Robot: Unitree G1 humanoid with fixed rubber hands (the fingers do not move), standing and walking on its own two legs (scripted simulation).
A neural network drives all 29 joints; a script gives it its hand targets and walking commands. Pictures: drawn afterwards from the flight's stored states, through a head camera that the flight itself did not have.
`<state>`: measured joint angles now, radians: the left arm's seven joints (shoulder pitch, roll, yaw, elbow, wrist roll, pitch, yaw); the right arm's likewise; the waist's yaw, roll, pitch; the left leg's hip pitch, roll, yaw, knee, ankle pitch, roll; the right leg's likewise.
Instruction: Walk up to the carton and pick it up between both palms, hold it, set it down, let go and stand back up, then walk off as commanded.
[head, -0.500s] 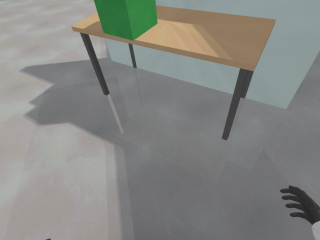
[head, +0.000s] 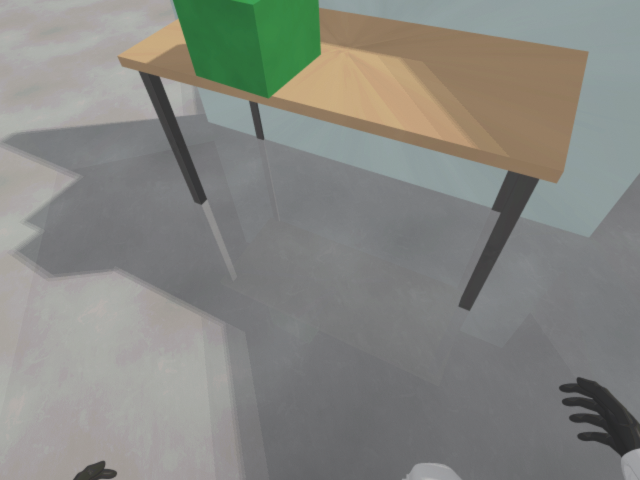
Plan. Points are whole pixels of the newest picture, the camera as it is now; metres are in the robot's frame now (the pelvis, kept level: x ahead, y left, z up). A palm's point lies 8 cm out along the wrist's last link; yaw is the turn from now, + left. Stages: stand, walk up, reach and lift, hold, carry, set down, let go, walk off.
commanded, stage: walk up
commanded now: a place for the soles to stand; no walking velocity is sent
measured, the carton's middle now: (252, 24) +1.18 +0.21 +0.02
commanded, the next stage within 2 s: none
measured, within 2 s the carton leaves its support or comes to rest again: neither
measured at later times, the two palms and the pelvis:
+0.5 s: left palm (84, 396) +0.23 +0.36 -0.07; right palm (558, 341) +0.31 -0.32 -0.09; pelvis +0.18 +0.02 -0.02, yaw -5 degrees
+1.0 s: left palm (102, 265) +0.46 +0.42 -0.07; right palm (496, 277) +0.41 -0.25 -0.08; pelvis +0.34 +0.09 -0.01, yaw -10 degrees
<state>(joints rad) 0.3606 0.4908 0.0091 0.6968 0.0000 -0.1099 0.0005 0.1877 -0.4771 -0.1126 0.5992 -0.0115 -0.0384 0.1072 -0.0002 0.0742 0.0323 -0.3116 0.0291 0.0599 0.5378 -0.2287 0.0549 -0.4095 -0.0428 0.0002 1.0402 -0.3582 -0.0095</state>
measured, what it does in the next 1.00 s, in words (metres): walks ahead: right foot, then left foot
